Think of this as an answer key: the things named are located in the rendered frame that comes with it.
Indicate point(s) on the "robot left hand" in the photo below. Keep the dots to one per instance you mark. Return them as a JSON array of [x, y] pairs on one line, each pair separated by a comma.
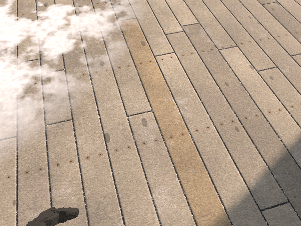
[[53, 216]]

